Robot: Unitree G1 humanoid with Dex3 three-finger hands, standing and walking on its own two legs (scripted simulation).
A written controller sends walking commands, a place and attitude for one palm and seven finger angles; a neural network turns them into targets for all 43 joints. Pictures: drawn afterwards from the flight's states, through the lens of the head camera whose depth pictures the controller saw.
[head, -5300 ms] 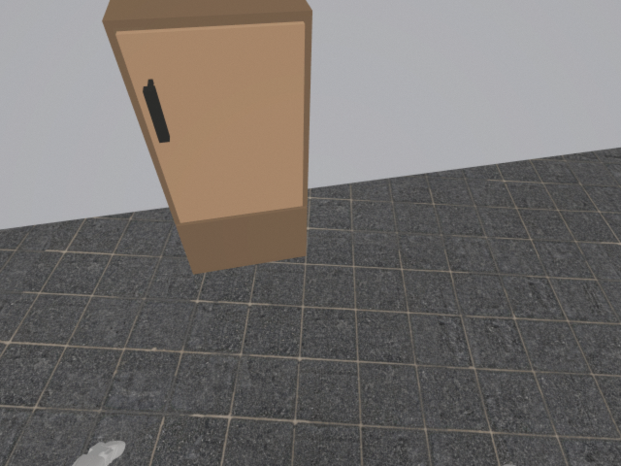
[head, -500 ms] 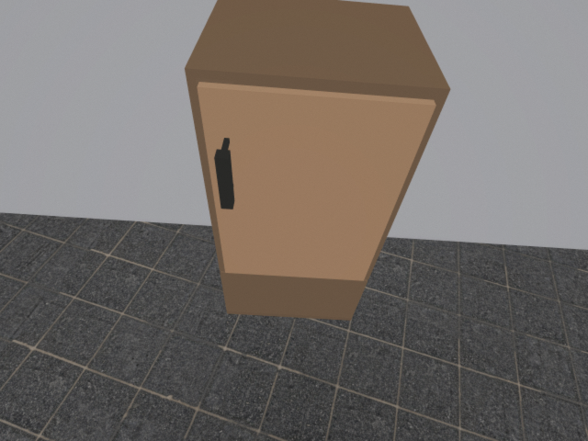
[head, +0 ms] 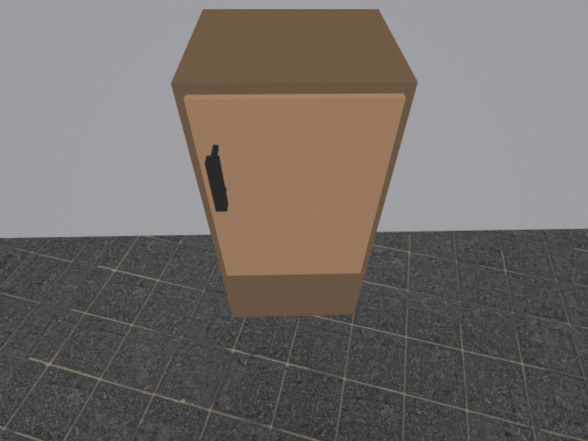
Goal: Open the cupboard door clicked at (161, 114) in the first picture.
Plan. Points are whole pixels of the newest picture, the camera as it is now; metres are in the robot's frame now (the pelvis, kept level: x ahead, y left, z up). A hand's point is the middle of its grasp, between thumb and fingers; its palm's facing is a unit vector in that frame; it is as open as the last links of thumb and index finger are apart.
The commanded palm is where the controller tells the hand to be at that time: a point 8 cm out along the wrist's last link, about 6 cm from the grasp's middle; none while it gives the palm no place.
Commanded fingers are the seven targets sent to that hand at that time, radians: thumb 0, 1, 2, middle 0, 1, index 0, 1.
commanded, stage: come to a stop and stand still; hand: left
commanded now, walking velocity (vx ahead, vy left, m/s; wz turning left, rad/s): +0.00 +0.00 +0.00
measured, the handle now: (218, 178) +0.62 +0.20 -0.03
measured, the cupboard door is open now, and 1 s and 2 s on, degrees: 0 0 0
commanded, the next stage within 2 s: look again from close up in 0.16 s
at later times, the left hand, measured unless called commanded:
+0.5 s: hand out of the picture +0.00 +0.18 -0.18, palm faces +0.03 -0.98 -0.20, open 7.3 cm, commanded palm none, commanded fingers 0.00 0.90 0.90 -0.20 -0.30 -0.20 -0.30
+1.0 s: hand out of the picture +0.03 +0.18 -0.18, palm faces +0.02 -0.98 -0.19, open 7.3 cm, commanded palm none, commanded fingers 0.00 0.90 0.90 -0.20 -0.30 -0.20 -0.30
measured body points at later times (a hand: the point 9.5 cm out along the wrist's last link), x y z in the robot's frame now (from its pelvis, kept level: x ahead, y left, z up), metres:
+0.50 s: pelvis +0.00 +0.01 -0.01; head +0.01 +0.00 +0.44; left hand +0.00 +0.23 -0.17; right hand +0.00 -0.20 -0.17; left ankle +0.03 +0.11 -0.74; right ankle -0.01 -0.11 -0.74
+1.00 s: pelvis +0.03 +0.00 -0.01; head +0.04 +0.01 +0.44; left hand +0.03 +0.23 -0.17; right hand +0.05 -0.22 -0.16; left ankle +0.03 +0.11 -0.74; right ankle -0.01 -0.11 -0.74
